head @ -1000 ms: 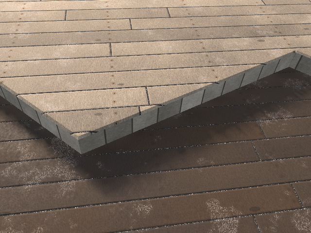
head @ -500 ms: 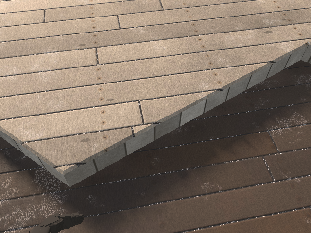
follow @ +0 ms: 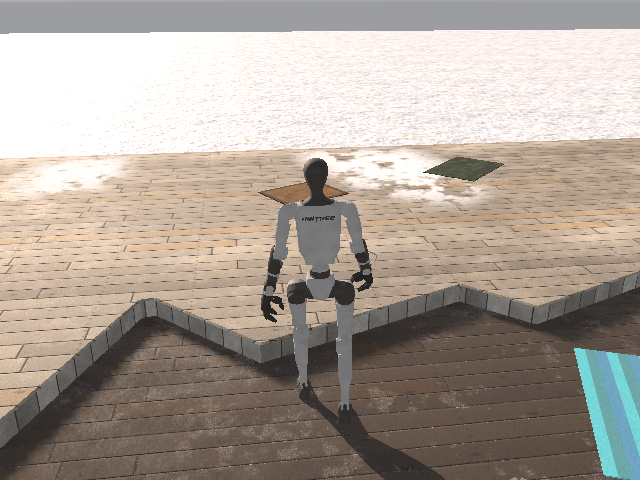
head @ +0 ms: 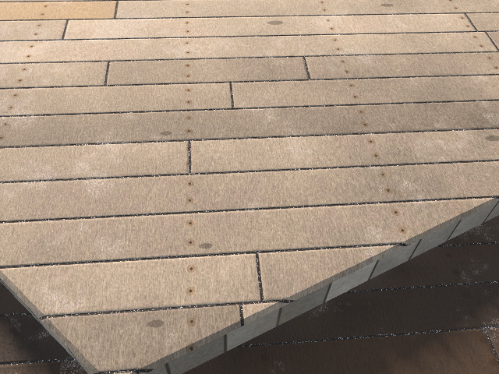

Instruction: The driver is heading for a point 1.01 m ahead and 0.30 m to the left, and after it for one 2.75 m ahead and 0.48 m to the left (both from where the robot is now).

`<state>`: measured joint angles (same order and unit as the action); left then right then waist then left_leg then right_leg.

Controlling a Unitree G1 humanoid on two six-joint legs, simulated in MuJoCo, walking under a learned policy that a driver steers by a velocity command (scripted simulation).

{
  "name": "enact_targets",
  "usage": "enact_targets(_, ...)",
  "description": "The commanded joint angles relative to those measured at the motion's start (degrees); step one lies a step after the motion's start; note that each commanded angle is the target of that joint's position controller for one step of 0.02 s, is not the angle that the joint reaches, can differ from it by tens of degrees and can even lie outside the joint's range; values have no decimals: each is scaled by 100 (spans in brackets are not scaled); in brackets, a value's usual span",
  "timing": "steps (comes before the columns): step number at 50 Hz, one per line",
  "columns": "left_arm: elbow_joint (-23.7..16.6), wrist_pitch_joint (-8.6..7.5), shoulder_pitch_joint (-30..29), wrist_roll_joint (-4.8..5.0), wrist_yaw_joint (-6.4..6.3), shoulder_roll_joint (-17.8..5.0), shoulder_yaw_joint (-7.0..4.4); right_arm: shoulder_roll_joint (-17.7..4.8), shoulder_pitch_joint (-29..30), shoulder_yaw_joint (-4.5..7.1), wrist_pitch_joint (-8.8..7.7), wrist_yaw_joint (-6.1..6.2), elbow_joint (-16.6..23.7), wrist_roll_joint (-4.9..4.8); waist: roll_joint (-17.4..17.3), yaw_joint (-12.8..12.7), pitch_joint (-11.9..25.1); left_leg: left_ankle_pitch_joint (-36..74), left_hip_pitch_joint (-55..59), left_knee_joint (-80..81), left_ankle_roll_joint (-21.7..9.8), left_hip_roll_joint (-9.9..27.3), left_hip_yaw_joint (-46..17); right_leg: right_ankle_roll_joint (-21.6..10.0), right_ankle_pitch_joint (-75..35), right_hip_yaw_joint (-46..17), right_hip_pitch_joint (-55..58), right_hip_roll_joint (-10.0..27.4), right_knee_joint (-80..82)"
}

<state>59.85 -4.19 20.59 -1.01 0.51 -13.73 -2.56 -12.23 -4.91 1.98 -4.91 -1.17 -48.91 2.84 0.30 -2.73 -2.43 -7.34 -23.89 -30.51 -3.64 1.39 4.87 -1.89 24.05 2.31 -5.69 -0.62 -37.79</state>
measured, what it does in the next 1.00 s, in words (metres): walks ahead: right foot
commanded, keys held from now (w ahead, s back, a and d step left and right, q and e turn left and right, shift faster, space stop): w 0.48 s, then w+q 0.52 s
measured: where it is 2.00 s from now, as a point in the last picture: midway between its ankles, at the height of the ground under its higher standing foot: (201, 171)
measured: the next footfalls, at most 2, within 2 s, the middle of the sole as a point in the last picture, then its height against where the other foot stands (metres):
right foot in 0.48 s outside the picture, level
left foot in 1.08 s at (234, 269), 0.13 m higher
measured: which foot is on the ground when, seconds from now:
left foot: down 0.00-0.50, up 0.52-1.00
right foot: up 0.00-0.46, down 0.48-1.00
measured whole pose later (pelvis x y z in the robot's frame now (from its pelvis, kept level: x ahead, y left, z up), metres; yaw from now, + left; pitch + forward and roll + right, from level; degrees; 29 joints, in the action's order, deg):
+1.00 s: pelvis +0.49 -0.02 +0.01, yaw +12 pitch +3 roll +1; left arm 64.3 -5.5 31.8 -1.0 -1.8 -7.3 1.6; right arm -4.6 2.1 -2.2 1.5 0.1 -40.1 1.0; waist -0.3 -0.3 -0.1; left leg -23.5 -66.9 -92.9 -7.9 2.2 7.9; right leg -1.4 17.1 17.3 4.3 0.8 -12.6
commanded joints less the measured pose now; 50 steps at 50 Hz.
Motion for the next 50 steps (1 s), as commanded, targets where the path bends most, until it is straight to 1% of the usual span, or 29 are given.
enact_targets(1,-384,-55,80,-25,-4,-649,-123,-1260,-1708,387,54,48,-271,-116,-751,576,953,-1486,3259,1660,-973,1976,-3274,-348,264,-454,-3127,149,-3093)
enact_targets(2,-420,-74,-177,-16,48,-541,-96,-862,-1256,284,37,19,-172,-133,-417,473,520,-1355,2571,1849,-890,1747,-2716,-361,-247,-483,-3056,362,-2965)
enact_targets(3,-426,-51,-304,-18,73,-422,-80,-666,-1064,224,9,26,-175,-149,-385,350,239,-923,2110,2059,-729,1506,-2196,-340,-558,-460,-2871,540,-2676)
enact_targets(4,-421,12,-296,-100,90,-370,-69,-537,-1048,177,-27,52,-253,-183,-436,233,120,-380,1838,2166,-611,1315,-1816,-268,-750,-436,-2661,625,-2476)
enact_targets(7,-392,140,-294,-155,138,-268,-44,-569,-1434,165,-137,70,-504,-208,-407,130,238,1037,1874,2143,-687,1163,-1256,-103,-1040,-276,-2588,638,-2443)
enact_targets(13,-839,170,-1578,-128,165,-183,17,-578,-1972,120,-130,111,-789,-187,-363,343,-195,1281,2054,2371,-737,979,-770,127,-1831,-6,-3204,715,-1164)
enact_targets(18,-1099,132,-2178,-66,96,-130,82,-662,-2245,123,-94,144,-944,-152,-519,469,-257,2182,2409,2100,-652,1018,-553,-5,-1965,226,-2716,440,83)
enact_targets(21,-1132,67,-2005,-53,49,-247,38,-725,-2059,142,-68,168,-945,-140,-575,290,-129,3171,2639,1604,-539,1145,-529,-267,-1626,235,-2164,268,455)
enact_targets(22,-1034,26,-1644,-60,13,-311,1,-747,-1920,150,-59,189,-919,-144,-555,128,59,3839,2709,1153,-473,1126,-507,-367,-1517,263,-1736,127,633)
enact_targets(23,-783,-38,-902,-89,-22,-337,-45,-751,-1787,146,-27,196,-907,-165,-390,-199,411,4132,2686,292,-379,935,-368,-475,-1758,386,-955,-59,1100)
enact_targets(24,-515,-105,-17,-167,-80,-554,-130,-685,-1724,106,-20,203,-814,-209,-112,-522,969,3362,2044,-908,-244,651,-220,-570,-2182,93,327,260,1255)
enact_targets(25,-456,-138,642,-304,-135,-1183,-264,-287,-2015,-1,-13,190,-605,-328,895,-446,1589,612,521,-2781,-39,58,69,-858,-2416,-1854,1736,1847,1452)
enact_targets(26,-392,-3,575,-116,-78,-1505,-390,-259,-2605,50,42,207,-766,-381,1705,-180,1929,-2338,-637,-4171,7,-648,-269,-1411,-2540,-3395,2072,2511,2046)
enact_targets(27,-554,51,-7,7,-28,-1116,-324,-511,-2371,120,116,225,-849,-219,681,-8,1254,-2037,-943,-4626,-86,-183,-751,-1297,-1226,-2819,1335,2282,2140)
enact_targets(28,-702,34,-602,39,0,-602,-185,-419,-1922,109,108,167,-765,-168,267,92,473,-1521,-1050,-4473,-95,66,-729,-1133,-419,-2214,384,2027,2519)
enact_targets(29,-742,5,-844,-13,8,-364,-106,-310,-1734,105,124,123,-711,-172,261,215,75,-1201,-939,-4283,-76,209,-652,-874,-346,-1749,-194,1785,2855)
enact_targets(30,-678,-50,-854,-13,-28,-212,-50,-319,-1638,130,184,78,-677,-94,309,330,-83,-945,-791,-4103,-55,331,-709,-642,-727,-1302,-513,1515,2985)
enact_targets(31,-589,-104,-661,-53,-44,-235,-50,-217,-1855,121,262,26,-751,-60,476,384,35,-826,-667,-4399,7,283,-613,-644,-1153,-1082,-563,1525,2940)
enact_targets(33,-471,-209,-381,-29,-28,-255,-56,-184,-1761,154,339,-24,-711,-86,296,435,93,-582,-901,-4695,41,278,-630,-640,-1804,-650,-528,1481,2886)
enact_targets(36,-282,-246,156,-65,-16,-244,-66,-72,-1202,186,470,57,-480,-110,392,313,-23,-651,-2165,-6167,12,274,-483,-735,-1085,-480,-228,1586,2918)
enact_targets(37,-153,-230,481,-117,-10,-188,-39,95,-852,151,509,132,-368,-146,512,173,-117,-1093,-3076,-7479,-63,141,-351,-831,-936,-685,57,1759,2818)
enact_targets(40,58,-234,986,-188,-22,-22,90,340,13,27,491,280,172,-181,174,148,-418,-1575,-5053,-8796,-262,150,-631,-764,-389,-695,528,1947,2693)
enact_targets(43,206,-292,1291,-260,-44,-64,179,599,777,-156,487,308,740,-180,-1,181,-507,-1748,-5904,-9114,-363,-31,-518,-585,-573,-369,548,1946,2719)
enact_targets(45,301,-273,1278,-156,-78,4,257,702,1262,-338,523,274,1225,-157,-106,369,-637,-1732,-5684,-8222,-400,29,-247,-302,-729,129,9,1651,2967)
enact_targets(46,336,-267,1319,-122,-109,18,292,714,1395,-384,544,248,1341,-156,-48,333,-628,-1669,-5443,-7833,-380,-44,-10,-254,-1124,327,-164,1437,3057)
enact_targets(47,236,-241,1219,-41,-230,-141,283,589,1314,-419,568,150,1461,-164,33,502,-569,-1536,-4719,-6764,-364,194,125,-336,-2005,529,-413,1517,3377)
enact_targets(48,228,-203,1154,3,-300,-144,289,507,1297,-435,592,96,1475,-140,33,495,-501,-1571,-4131,-6064,-348,193,353,-379,-2874,855,-389,1367,3500)
enact_targets(49,130,-191,1061,76,-353,-183,306,535,1141,-440,602,55,1367,-184,52,475,-283,-1683,-3388,-5373,-450,132,670,-446,-4309,1169,-209,1335,3461)
enact_targets(50,3,-194,892,167,-385,-369,294,550,787,-452,629,78,1224,-264,75,607,138,-1598,-2358,-4848,-572,-140,977,-415,-6915,1495,-92,1319,3057)
Velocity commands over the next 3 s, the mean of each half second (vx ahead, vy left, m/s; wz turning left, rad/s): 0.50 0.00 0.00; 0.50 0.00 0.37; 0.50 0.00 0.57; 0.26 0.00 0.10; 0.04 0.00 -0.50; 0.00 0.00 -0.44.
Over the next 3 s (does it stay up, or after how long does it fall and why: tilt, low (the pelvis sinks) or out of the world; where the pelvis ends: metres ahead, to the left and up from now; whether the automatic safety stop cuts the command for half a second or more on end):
stays up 1.03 0.17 0.14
